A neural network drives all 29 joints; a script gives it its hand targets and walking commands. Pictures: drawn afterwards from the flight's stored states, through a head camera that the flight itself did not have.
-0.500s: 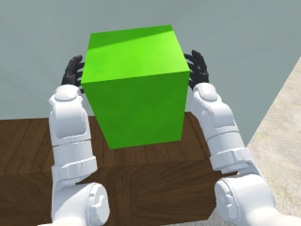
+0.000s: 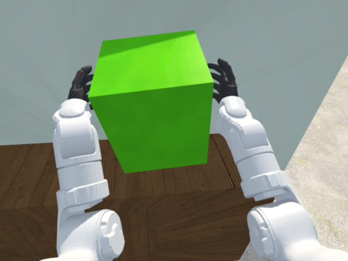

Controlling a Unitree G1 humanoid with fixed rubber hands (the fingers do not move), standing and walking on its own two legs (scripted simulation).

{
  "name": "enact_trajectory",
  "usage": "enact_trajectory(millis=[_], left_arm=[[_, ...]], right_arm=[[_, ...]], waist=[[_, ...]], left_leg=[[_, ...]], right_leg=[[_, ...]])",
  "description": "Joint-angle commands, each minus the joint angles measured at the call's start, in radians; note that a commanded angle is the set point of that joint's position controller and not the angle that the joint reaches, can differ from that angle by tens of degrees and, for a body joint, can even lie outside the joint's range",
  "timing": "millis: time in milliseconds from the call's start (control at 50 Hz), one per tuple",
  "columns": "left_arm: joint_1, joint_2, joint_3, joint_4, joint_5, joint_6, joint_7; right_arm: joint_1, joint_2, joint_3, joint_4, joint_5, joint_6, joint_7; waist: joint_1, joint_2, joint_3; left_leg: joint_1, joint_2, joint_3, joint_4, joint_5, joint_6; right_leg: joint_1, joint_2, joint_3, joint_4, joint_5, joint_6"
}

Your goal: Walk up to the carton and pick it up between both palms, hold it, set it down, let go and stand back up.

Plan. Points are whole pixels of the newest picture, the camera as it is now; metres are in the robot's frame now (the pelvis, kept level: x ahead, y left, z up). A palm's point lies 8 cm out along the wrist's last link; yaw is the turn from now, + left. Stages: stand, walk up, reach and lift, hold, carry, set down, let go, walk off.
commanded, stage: hold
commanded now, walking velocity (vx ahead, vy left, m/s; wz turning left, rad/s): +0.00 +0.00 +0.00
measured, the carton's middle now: (157, 105) +0.42 +0.00 +0.20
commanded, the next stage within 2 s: none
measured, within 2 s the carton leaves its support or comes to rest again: neither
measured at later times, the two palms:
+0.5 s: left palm (81, 101) +0.36 +0.16 +0.25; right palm (226, 97) +0.36 -0.14 +0.26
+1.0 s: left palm (73, 105) +0.35 +0.17 +0.25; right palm (221, 98) +0.35 -0.12 +0.26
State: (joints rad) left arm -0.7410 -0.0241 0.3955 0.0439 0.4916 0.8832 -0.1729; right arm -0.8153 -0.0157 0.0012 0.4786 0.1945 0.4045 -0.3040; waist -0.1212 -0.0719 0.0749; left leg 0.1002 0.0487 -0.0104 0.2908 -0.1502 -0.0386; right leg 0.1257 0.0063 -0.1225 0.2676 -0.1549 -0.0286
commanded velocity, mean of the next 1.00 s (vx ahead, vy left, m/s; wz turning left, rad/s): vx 0.00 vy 0.00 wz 0.00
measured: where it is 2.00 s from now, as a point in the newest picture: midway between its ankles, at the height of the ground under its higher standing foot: outside the picture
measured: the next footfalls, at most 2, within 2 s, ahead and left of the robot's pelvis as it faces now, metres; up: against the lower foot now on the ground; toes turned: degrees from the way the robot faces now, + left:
none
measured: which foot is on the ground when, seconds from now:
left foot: down 0.00-1.00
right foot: down 0.00-1.00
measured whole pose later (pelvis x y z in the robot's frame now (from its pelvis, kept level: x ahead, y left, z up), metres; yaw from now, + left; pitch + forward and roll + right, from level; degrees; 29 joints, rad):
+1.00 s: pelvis -0.01 +0.01 +0.00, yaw -1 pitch -13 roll +0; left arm -0.76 -0.02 0.40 0.04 0.49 0.91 -0.18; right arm -0.83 -0.02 -0.02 0.50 0.19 0.41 -0.28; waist -0.10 -0.07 0.08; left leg 0.08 0.04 0.00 0.29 -0.14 -0.03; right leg 0.10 0.00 -0.11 0.27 -0.14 -0.02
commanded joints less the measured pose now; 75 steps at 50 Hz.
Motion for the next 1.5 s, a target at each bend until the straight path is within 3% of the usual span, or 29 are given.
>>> enact_trajectory(millis=[0, 60, 200, 300, 340, 420, 480, 560, 600, 620, 740, 800, 820, 880, 940, 1040, 1420, 1440, 1480], left_arm=[[-0.606, -0.379, -0.383, -0.071, -0.19, -0.062, -0.162], [-0.617, -0.39, -0.388, -0.09, -0.193, -0.06, -0.159], [-0.654, -0.388, -0.358, -0.024, -0.194, -0.067, -0.148], [-0.676, -0.399, -0.366, -0.001, -0.206, -0.082, -0.134], [-0.676, -0.389, -0.354, 0.003, -0.196, -0.087, -0.127], [-0.647, -0.369, -0.341, 0.016, -0.193, -0.084, -0.131], [-0.632, -0.377, -0.356, -0.013, -0.193, -0.079, -0.129], [-0.609, -0.374, -0.366, -0.057, -0.194, -0.073, -0.141], [-0.624, -0.38, -0.382, -0.067, -0.2, -0.072, -0.144], [-0.639, -0.381, -0.378, -0.076, -0.198, -0.077, -0.144], [-0.603, -0.387, -0.382, -0.051, -0.185, -0.063, -0.144], [-0.623, -0.392, -0.378, -0.058, -0.188, -0.063, -0.148], [-0.59, -0.369, -0.316, -0.056, -0.159, -0.047, -0.154], [-0.603, -0.37, -0.364, -0.094, -0.201, -0.039, -0.16], [-0.616, -0.378, -0.375, -0.079, -0.205, -0.043, -0.158], [-0.629, -0.392, -0.372, -0.047, -0.193, -0.052, -0.153], [-0.635, -0.383, -0.357, -0.034, -0.191, -0.065, -0.138], [-0.67, -0.405, -0.392, -0.036, -0.201, -0.075, -0.132], [-0.674, -0.401, -0.376, -0.006, -0.194, -0.087, -0.124]], right_arm=[[-0.598, 0.446, 0.257, -0.192, 0.095, -0.025, 0.162], [-0.614, 0.44, 0.248, -0.19, 0.094, -0.026, 0.175], [-0.675, 0.448, 0.208, -0.153, 0.06, -0.033, 0.204], [-0.693, 0.462, 0.178, -0.136, 0.035, -0.053, 0.208], [-0.696, 0.474, 0.19, -0.122, 0.035, -0.056, 0.211], [-0.687, 0.484, 0.206, -0.13, 0.038, -0.06, 0.197], [-0.685, 0.483, 0.242, -0.156, 0.073, -0.061, 0.184], [-0.641, 0.462, 0.263, -0.181, 0.093, -0.05, 0.172], [-0.634, 0.451, 0.252, -0.177, 0.094, -0.043, 0.171], [-0.651, 0.458, 0.258, -0.191, 0.093, -0.046, 0.174], [-0.622, 0.435, 0.226, -0.162, 0.073, -0.038, 0.184], [-0.638, 0.44, 0.221, -0.159, 0.07, -0.036, 0.192], [-0.626, 0.461, 0.27, -0.158, 0.086, -0.028, 0.19], [-0.64, 0.457, 0.275, -0.201, 0.112, -0.028, 0.173], [-0.64, 0.445, 0.249, -0.204, 0.101, -0.028, 0.174], [-0.648, 0.44, 0.21, -0.17, 0.063, -0.035, 0.196], [-0.668, 0.456, 0.219, -0.146, 0.062, -0.058, 0.199], [-0.69, 0.448, 0.184, -0.147, 0.051, -0.064, 0.203], [-0.679, 0.447, 0.169, -0.117, 0.025, -0.068, 0.214]], waist=[[-0.012, 0.116, -0.263], [0.0, 0.116, -0.288], [0.022, 0.085, -0.3], [0.003, 0.085, -0.348], [0.02, 0.075, -0.35], [0.02, 0.036, -0.365], [0.019, 0.076, -0.384], [0.005, 0.071, -0.376], [-0.009, 0.094, -0.349], [0.003, 0.092, -0.356], [0.0, 0.114, -0.266], [0.004, 0.101, -0.277], [0.045, 0.06, -0.302], [0.019, 0.061, -0.355], [0.008, 0.079, -0.337], [0.008, 0.095, -0.3], [0.021, 0.077, -0.34], [-0.004, 0.115, -0.339], [0.005, 0.111, -0.304]], left_leg=[[-0.072, -0.092, 0.097, -0.042, 0.169, 0.028], [-0.089, -0.083, 0.098, -0.047, 0.196, 0.024], [-0.163, -0.074, 0.103, -0.091, 0.046, 0.054], [-0.141, -0.083, 0.102, -0.082, 0.033, 0.058], [-0.132, -0.085, 0.104, -0.076, 0.057, 0.06], [-0.085, -0.098, 0.107, -0.051, 0.106, 0.067], [-0.054, -0.104, 0.104, -0.029, 0.182, 0.046], [-0.032, -0.101, 0.1, -0.018, 0.241, 0.032], [-0.029, -0.1, 0.098, -0.019, 0.232, 0.022], [-0.042, -0.1, 0.102, -0.023, 0.222, 0.027], [-0.1, -0.085, 0.105, -0.055, 0.157, 0.027], [-0.122, -0.081, 0.106, -0.067, 0.133, 0.034], [-0.101, -0.101, 0.121, -0.061, 0.186, 0.048], [-0.052, -0.098, 0.109, -0.028, 0.23, 0.031], [-0.079, -0.099, 0.114, -0.042, 0.186, 0.029], [-0.157, -0.093, 0.119, -0.087, 0.095, 0.037], [-0.111, -0.099, 0.115, -0.06, 0.137, 0.045], [-0.122, -0.077, 0.1, -0.07, 0.09, 0.036], [-0.172, -0.073, 0.104, -0.094, 0.023, 0.047]], right_leg=[[0.091, 0.037, -0.002, -0.014, 0.147, 0.065], [0.113, 0.052, -0.007, -0.002, 0.125, 0.055], [0.109, 0.053, -0.002, -0.005, 0.007, 0.054], [0.098, 0.047, -0.001, -0.006, 0.012, 0.059], [0.1, 0.046, 0.002, -0.008, 0.023, 0.06], [0.108, 0.039, 0.004, -0.012, 0.1, 0.072], [0.129, 0.04, 0.003, -0.004, 0.176, 0.071], [0.149, 0.047, -0.002, 0.002, 0.226, 0.075], [0.117, 0.043, -0.004, -0.006, 0.198, 0.071], [0.113, 0.046, -0.006, -0.005, 0.175, 0.07], [0.103, 0.05, -0.003, -0.008, 0.095, 0.056], [0.112, 0.054, -0.004, -0.003, 0.077, 0.057], [0.168, 0.046, 0.011, -0.003, 0.152, 0.059], [0.143, 0.047, 0.0, -0.001, 0.205, 0.073], [0.123, 0.049, -0.001, -0.006, 0.138, 0.067], [0.143, 0.051, 0.005, 0.005, 0.054, 0.052], [0.131, 0.047, 0.001, -0.004, 0.093, 0.061], [0.105, 0.062, -0.018, 0.006, 0.043, 0.059], [0.116, 0.058, -0.013, 0.006, 0.002, 0.059]])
